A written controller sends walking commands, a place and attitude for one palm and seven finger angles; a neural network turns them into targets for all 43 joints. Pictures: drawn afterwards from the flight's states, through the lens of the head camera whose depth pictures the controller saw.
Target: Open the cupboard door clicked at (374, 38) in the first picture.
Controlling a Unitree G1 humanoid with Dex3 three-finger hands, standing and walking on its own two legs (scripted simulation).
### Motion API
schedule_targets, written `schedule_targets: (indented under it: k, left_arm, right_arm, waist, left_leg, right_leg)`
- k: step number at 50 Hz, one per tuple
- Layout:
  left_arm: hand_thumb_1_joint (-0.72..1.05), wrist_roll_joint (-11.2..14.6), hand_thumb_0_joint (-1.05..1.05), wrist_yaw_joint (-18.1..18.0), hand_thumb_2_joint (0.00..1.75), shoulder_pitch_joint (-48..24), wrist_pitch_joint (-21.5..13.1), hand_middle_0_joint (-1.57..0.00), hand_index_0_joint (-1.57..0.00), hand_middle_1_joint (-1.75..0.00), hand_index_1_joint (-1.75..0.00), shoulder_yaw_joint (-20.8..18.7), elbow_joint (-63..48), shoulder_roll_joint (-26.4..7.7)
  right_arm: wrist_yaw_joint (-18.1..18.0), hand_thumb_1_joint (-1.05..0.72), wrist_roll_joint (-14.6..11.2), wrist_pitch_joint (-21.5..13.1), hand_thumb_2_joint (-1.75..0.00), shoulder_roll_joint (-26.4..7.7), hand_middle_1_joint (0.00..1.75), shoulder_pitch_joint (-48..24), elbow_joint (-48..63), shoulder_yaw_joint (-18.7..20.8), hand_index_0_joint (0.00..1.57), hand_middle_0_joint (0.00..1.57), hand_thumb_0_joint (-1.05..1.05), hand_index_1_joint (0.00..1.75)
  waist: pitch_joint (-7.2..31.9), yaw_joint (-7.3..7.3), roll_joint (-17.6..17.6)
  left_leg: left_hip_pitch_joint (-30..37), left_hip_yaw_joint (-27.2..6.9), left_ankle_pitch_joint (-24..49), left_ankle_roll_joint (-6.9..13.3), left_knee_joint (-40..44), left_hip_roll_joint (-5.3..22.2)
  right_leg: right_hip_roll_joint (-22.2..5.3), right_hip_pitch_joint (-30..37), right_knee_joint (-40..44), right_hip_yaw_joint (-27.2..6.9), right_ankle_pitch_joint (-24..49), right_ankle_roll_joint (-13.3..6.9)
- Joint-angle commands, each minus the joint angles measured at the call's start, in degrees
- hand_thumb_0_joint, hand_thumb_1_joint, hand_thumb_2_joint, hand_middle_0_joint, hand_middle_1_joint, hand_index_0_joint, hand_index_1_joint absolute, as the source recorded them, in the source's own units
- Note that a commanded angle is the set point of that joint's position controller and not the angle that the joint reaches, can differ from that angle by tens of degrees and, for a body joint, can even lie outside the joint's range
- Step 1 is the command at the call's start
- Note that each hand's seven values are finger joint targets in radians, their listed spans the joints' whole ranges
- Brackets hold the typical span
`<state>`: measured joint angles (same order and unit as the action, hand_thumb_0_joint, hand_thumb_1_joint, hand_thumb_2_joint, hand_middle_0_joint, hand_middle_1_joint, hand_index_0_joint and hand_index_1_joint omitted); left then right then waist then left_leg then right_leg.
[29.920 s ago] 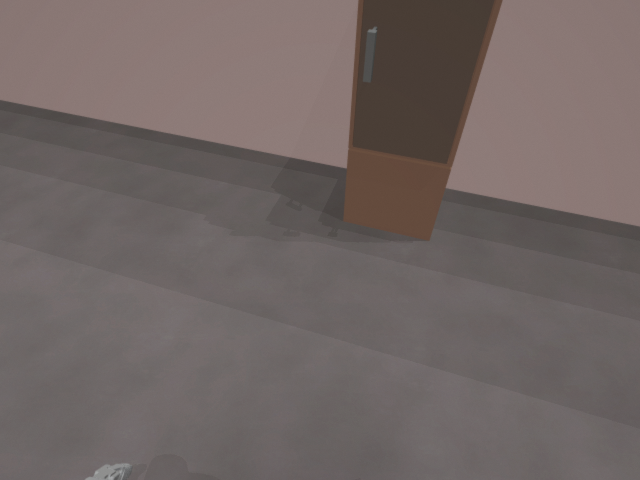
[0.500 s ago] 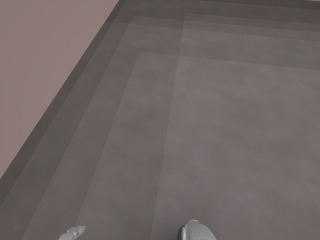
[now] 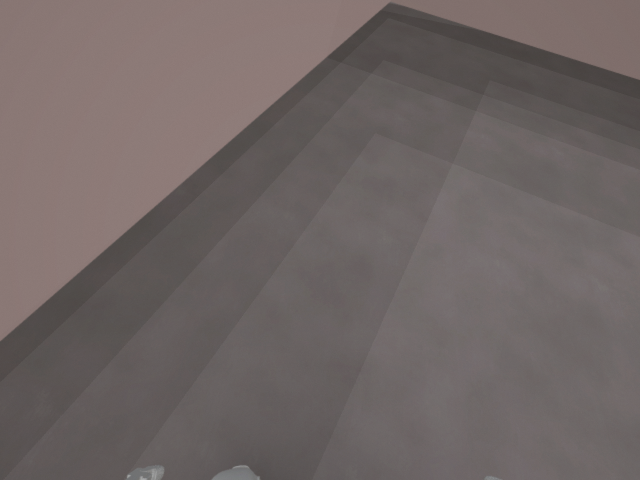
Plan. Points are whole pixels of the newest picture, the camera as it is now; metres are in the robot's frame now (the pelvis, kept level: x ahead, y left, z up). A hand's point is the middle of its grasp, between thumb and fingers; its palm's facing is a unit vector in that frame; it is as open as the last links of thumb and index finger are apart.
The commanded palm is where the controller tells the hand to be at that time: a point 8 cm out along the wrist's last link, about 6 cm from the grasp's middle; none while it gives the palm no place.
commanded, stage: turn to face it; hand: left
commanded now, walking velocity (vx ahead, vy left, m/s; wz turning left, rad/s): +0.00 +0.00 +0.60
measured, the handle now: out of the picture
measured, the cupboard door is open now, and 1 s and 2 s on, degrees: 53 53 53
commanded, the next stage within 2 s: none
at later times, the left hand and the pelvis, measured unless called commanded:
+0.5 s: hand out of the picture +0.04 +0.14 -0.13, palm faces +0.28 -0.91 -0.30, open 7.4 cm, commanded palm none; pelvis +0.02 -0.07 +0.02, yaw +18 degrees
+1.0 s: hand out of the picture -0.03 +0.16 -0.14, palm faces +0.59 -0.76 -0.28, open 7.4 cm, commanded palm none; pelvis +0.03 -0.08 +0.02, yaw +36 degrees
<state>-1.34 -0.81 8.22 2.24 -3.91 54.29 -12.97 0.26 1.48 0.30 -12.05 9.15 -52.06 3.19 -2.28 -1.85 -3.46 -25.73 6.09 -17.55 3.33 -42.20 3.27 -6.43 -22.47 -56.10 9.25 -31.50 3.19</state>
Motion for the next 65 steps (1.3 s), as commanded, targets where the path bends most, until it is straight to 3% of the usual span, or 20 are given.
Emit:
schedule_targets:
  k: [1,4,12,16,17,19,21,24,31,35,37,38,39,44,53,54,56,57,60,65]
  left_arm:
    - [0.9,-0.3,0.0,0.3,0.9,-2.7,-1.4,-0.2,-0.2,-0.3,-0.3,-1.4,-6.0,-4.1]
    - [0.9,0.1,0.0,0.7,0.9,1.3,-1.1,-0.2,-0.2,-0.3,-0.3,-1.3,-4.7,-4.3]
    - [0.9,0.6,0.0,0.3,0.9,-1.2,-0.8,-0.2,-0.2,-0.3,-0.3,-0.6,-7.0,-5.0]
    - [0.9,1.0,0.0,-0.1,0.9,5.5,-1.2,-0.2,-0.2,-0.3,-0.3,-1.0,-5.5,-6.2]
    - [0.9,0.9,0.0,-0.4,0.9,9.0,-1.6,-0.2,-0.2,-0.3,-0.3,-1.5,-4.8,-8.2]
    - [0.9,-0.4,0.0,-1.1,0.9,8.7,-2.1,-0.2,-0.2,-0.3,-0.3,-2.6,-6.0,-16.4]
    - [0.9,0.2,0.0,-1.3,0.9,1.0,-2.3,-0.2,-0.2,-0.3,-0.3,-1.1,-7.7,-10.6]
    - [0.9,0.4,0.0,-1.2,0.9,1.3,-2.9,-0.2,-0.2,-0.3,-0.3,-0.3,-7.6,-7.9]
    - [0.9,-0.2,0.0,-1.1,0.9,9.6,-3.1,-0.2,-0.2,-0.3,-0.3,-1.7,-4.9,-11.0]
    - [0.9,0.0,0.0,-0.7,0.9,8.0,-2.9,-0.2,-0.2,-0.3,-0.3,-2.2,-4.9,-11.8]
    - [0.9,0.8,0.0,-0.3,0.9,5.6,-2.6,-0.2,-0.2,-0.3,-0.3,-2.1,-6.1,-10.5]
    - [0.9,1.1,0.0,0.1,0.9,3.5,-2.2,-0.2,-0.2,-0.3,-0.3,-1.0,-8.6,-6.1]
    - [0.9,0.6,0.0,-0.4,0.9,-1.4,-1.3,-0.2,-0.2,-0.3,-0.3,-0.4,-10.5,-6.7]
    - [0.9,0.2,0.0,0.5,0.9,1.8,-0.1,-0.2,-0.2,-0.3,-0.3,-1.3,-7.2,-6.9]
    - [0.9,0.7,0.0,0.3,0.9,4.4,-1.1,-0.2,-0.2,-0.3,-0.3,-1.0,-7.5,-6.0]
    - [0.9,0.6,0.0,0.1,0.9,7.4,-1.6,-0.2,-0.2,-0.3,-0.3,-1.4,-7.0,-7.2]
    - [0.9,-0.6,0.0,-0.8,0.9,9.7,-2.6,-0.2,-0.2,-0.3,-0.3,-3.0,-7.0,-16.1]
    - [0.9,-0.1,0.0,-1.1,0.9,8.6,-2.6,-0.2,-0.2,-0.3,-0.3,-2.3,-7.4,-15.4]
    - [0.9,0.3,0.0,-1.2,0.9,1.0,-2.4,-0.2,-0.2,-0.3,-0.3,-0.8,-9.0,-9.3]
    - [0.9,0.0,0.0,-1.2,0.9,5.5,-2.8,-0.2,-0.2,-0.3,-0.3,-1.1,-7.6,-9.8]
  right_arm:
    - [-1.7,-0.9,0.1,-0.5,-0.9,-12.1,0.3,6.6,2.0,2.3,0.2,0.2,0.0,0.3]
    - [-1.7,-0.9,-0.4,-1.0,-0.9,-11.8,0.3,3.9,3.1,2.1,0.2,0.2,0.0,0.3]
    - [-0.7,-0.9,0.0,0.5,-0.9,-13.7,0.3,4.1,2.7,3.4,0.2,0.2,0.0,0.3]
    - [-0.5,-0.9,-0.4,1.5,-0.9,-13.5,0.3,-0.5,4.1,3.9,0.2,0.2,0.0,0.3]
    - [-0.4,-0.9,-0.8,1.8,-0.9,-12.0,0.3,-2.2,4.9,3.7,0.2,0.2,0.0,0.3]
    - [0.2,-0.9,-1.0,1.7,-0.9,-8.1,0.3,-3.7,7.1,3.4,0.2,0.2,0.0,0.3]
    - [0.9,-0.9,-0.4,2.6,-0.9,-8.3,0.3,-1.3,4.7,3.4,0.2,0.2,0.0,0.3]
    - [1.4,-0.9,-0.8,3.1,-0.9,-6.8,0.3,-0.8,3.2,2.8,0.2,0.2,0.0,0.3]
    - [1.5,-0.9,-1.1,2.4,-0.9,-4.4,0.3,-7.4,4.6,1.1,0.2,0.2,0.0,0.3]
    - [1.2,-0.9,-1.1,1.9,-0.9,-5.4,0.3,-4.6,4.5,1.3,0.2,0.2,0.0,0.3]
    - [0.9,-0.9,-0.5,1.2,-0.9,-10.4,0.3,3.0,2.6,2.6,0.2,0.2,0.0,0.3]
    - [0.5,-0.9,-0.1,0.9,-0.9,-17.2,0.3,7.4,2.1,4.5,0.2,0.2,0.0,0.3]
    - [0.0,-0.9,-0.5,1.4,-0.9,-18.2,0.3,10.6,0.7,4.5,0.2,0.2,0.0,0.3]
    - [-1.1,-0.9,-0.2,0.7,-0.9,-13.3,0.3,-2.0,4.5,2.8,0.2,0.2,0.0,0.3]
    - [-0.5,-0.9,-0.2,1.5,-0.9,-14.2,0.3,-2.9,5.0,3.8,0.2,0.2,0.0,0.3]
    - [-0.4,-0.9,-0.6,1.6,-0.9,-13.3,0.3,-4.4,5.4,3.8,0.2,0.2,0.0,0.3]
    - [0.0,-0.9,-1.2,1.4,-0.9,-6.6,0.3,-4.5,7.6,2.8,0.2,0.2,0.0,0.3]
    - [0.3,-0.9,-0.8,1.6,-0.9,-9.3,0.3,-4.8,7.4,3.1,0.2,0.2,0.0,0.3]
    - [1.0,-0.9,-0.6,2.9,-0.9,-7.6,0.3,-2.5,4.2,3.0,0.2,0.2,0.0,0.3]
    - [1.7,-0.9,-1.0,3.0,-0.9,-5.1,0.3,-5.7,4.2,1.8,0.2,0.2,0.0,0.3]
  waist:
    - [5.4,-0.36,14.7]
    - [8.2,1.52,10.5]
    - [6.7,-0.31,12.0]
    - [6.2,2.55,13.2]
    - [6.5,4.64,7.8]
    - [4.3,5.79,-16.8]
    - [1.5,0.94,-8.2]
    - [1.9,0.44,-10.5]
    - [3.9,4.83,-7.6]
    - [5.1,2.86,-8.4]
    - [9.4,-1.84,1.2]
    - [10.2,-4.45,20.5]
    - [9.3,-5.22,16.2]
    - [4.6,1.36,14.2]
    - [5.5,2.62,12.6]
    - [6.0,4.46,10.7]
    - [6.0,6.28,-16.6]
    - [5.3,5.64,-13.0]
    - [2.7,1.01,-9.8]
    - [1.6,3.11,-7.0]
  left_leg:
    - [13.3,-24.2,23.3,5.5,22.8,15.5]
    - [16.4,-17.1,26.6,3.9,21.7,11.0]
    - [15.0,-22.5,16.6,5.4,22.6,10.1]
    - [5.5,-24.5,11.2,3.4,19.7,6.9]
    - [-0.8,-22.9,4.4,1.0,15.8,3.8]
    - [-11.8,-8.0,-17.4,-6.0,-13.5,-7.0]
    - [-10.0,-10.3,-10.3,-5.6,-26.5,-2.9]
    - [-9.7,-6.5,-6.3,-7.5,-26.0,-1.6]
    - [-3.1,-0.2,-8.5,-7.4,-3.7,-2.4]
    - [6.5,1.4,-2.7,-5.9,8.1,-3.7]
    - [23.5,-4.7,15.4,-2.7,17.6,1.8]
    - [31.7,-28.2,38.7,6.5,19.4,18.8]
    - [29.4,-29.6,47.1,11.1,18.5,22.1]
    - [14.8,-18.5,19.5,5.2,22.6,10.3]
    - [7.3,-22.7,15.2,3.8,18.1,6.7]
    - [3.7,-21.4,12.0,1.9,15.0,4.5]
    - [-11.6,-7.0,-16.4,-6.1,-9.7,-8.3]
    - [-9.8,-10.0,-18.6,-5.4,-21.6,-4.7]
    - [-9.0,-8.1,-8.9,-6.8,-29.1,-1.5]
    - [-5.6,-2.5,-7.4,-7.9,-14.0,-1.7]
  right_leg:
    - [0.4,-14.6,-17.2,-10.4,6.7,1.5]
    - [1.1,-11.6,-12.6,-9.6,11.5,2.4]
    - [4.1,-4.0,7.4,-8.4,6.4,1.9]
    - [6.5,10.5,23.6,-7.1,12.4,0.5]
    - [3.8,18.1,33.2,-9.2,15.2,-0.3]
    - [-22.5,16.2,45.7,-33.8,13.4,-10.6]
    - [-16.0,9.6,42.1,-22.6,19.1,-11.2]
    - [-10.8,14.8,36.0,-10.5,41.2,-9.0]
    - [-13.6,23.8,30.0,-6.6,56.9,-9.3]
    - [-13.6,20.2,24.6,-3.4,56.2,-7.1]
    - [-10.9,7.9,11.3,0.8,41.8,-2.4]
    - [-1.4,-9.8,-2.8,1.7,-0.3,2.3]
    - [-0.5,-12.9,-9.2,-6.1,-6.9,1.6]
    - [0.2,-8.2,-9.2,-9.9,7.5,1.7]
    - [6.0,9.4,20.8,-6.2,11.6,0.9]
    - [5.2,15.3,28.9,-6.7,16.8,0.7]
    - [-20.0,22.9,42.3,-32.2,21.1,-8.5]
    - [-22.6,16.4,40.9,-30.5,26.3,-12.1]
    - [-12.8,14.3,36.4,-14.6,36.2,-9.9]
    - [-12.3,18.9,34.1,-6.4,46.9,-8.7]
